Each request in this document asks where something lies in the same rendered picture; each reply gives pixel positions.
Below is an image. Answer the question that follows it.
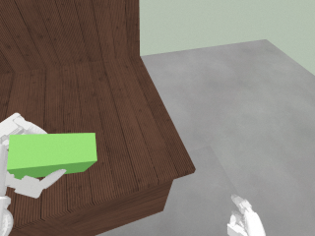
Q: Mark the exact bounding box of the robot right hand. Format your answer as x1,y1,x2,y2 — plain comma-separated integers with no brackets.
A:
227,194,266,236

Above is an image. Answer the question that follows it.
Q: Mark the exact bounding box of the sponge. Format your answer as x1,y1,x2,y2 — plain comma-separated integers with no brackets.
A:
7,133,97,180

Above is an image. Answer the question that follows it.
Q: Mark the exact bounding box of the robot left hand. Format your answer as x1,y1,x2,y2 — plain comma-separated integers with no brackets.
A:
0,113,67,199

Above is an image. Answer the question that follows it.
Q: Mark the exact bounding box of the table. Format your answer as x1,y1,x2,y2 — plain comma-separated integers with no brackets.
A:
0,0,196,236

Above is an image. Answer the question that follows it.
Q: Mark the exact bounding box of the robot left forearm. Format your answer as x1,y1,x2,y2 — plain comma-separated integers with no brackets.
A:
0,196,14,236

